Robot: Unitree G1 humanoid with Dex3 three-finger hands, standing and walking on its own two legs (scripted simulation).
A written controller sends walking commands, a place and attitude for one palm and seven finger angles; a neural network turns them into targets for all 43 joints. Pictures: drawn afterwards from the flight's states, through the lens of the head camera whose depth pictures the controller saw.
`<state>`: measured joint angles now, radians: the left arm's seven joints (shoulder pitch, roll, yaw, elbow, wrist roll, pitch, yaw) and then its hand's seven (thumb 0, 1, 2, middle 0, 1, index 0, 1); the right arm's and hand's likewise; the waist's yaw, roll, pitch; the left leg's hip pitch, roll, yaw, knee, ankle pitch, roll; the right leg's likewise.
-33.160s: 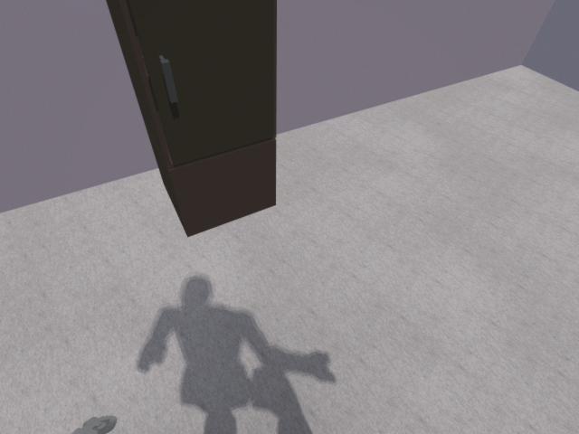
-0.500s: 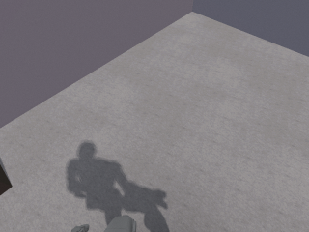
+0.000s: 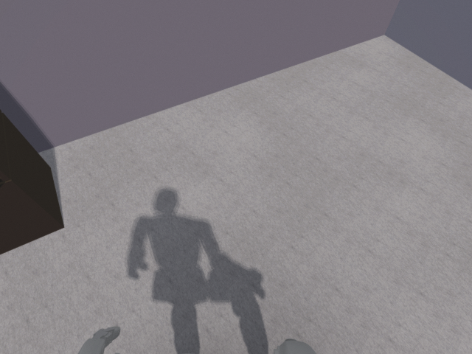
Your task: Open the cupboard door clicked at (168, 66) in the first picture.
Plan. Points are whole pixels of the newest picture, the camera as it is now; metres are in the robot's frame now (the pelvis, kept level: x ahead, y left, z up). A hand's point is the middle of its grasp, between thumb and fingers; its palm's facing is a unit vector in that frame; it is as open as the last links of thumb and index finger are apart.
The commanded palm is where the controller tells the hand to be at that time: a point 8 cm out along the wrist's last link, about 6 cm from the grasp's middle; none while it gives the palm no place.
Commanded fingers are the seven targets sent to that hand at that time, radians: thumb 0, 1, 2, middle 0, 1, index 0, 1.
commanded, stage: turn to face it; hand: left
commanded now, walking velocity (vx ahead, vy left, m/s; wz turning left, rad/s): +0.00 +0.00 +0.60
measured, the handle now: out of the picture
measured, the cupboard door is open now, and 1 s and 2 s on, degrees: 21 21 21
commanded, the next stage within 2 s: take the last steps up to it in 1.28 s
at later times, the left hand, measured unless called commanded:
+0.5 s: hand out of the picture -0.02 +0.17 -0.17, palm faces +0.37 -0.89 -0.25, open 7.3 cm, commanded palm none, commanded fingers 0.00 0.90 0.90 -0.20 -0.30 -0.20 -0.30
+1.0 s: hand out of the picture +0.01 +0.19 -0.16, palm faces +0.56 -0.78 -0.28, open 7.4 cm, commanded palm none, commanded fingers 0.00 0.90 0.90 -0.20 -0.30 -0.20 -0.30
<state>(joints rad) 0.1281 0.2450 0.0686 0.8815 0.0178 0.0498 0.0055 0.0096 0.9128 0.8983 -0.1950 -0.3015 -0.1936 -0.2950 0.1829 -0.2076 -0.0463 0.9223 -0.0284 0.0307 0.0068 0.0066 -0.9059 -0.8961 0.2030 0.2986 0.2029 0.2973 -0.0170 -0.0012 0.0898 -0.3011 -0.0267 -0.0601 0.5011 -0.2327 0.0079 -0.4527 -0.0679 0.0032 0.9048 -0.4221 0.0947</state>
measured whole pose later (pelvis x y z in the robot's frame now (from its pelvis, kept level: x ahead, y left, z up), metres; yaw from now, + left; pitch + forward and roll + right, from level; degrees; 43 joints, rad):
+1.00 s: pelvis +0.02 -0.05 -0.01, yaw +36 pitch +2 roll +1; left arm 0.13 0.22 0.06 0.86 0.01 0.02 0.01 0.01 0.91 0.90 -0.20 -0.30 -0.19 -0.30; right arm 0.21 -0.21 -0.06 0.94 -0.02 0.05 0.01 0.01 -0.90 -0.90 0.20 0.30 0.20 0.30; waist -0.03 0.02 0.08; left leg -0.37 -0.05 -0.13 0.58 -0.25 -0.02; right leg -0.29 -0.03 -0.02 0.58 -0.31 0.06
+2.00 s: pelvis +0.10 +0.04 +0.01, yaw +57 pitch +0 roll +3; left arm 0.34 0.12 0.04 1.04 0.03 -0.05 0.00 0.01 0.92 0.90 -0.20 -0.30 -0.20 -0.30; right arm 0.27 -0.22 -0.07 1.06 -0.03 0.03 0.03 0.01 -0.91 -0.90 0.20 0.30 0.20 0.30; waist 0.00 0.01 0.03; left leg -0.55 0.04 0.00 1.14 -0.20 -0.02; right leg -0.13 -0.10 -0.15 0.42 -0.29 0.00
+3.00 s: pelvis +0.20 +0.38 +0.01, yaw +56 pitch +0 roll +1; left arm 0.27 0.16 0.05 1.06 0.02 -0.06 0.02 -0.01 0.95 0.90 -0.20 -0.30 -0.20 -0.30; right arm 0.23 -0.17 -0.04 1.08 -0.02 -0.01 0.00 0.01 -0.91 -0.90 0.20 0.30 0.20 0.30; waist 0.00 0.01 0.07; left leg -0.48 0.07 0.04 0.85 -0.29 -0.04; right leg -0.13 -0.04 -0.14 0.38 -0.25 -0.03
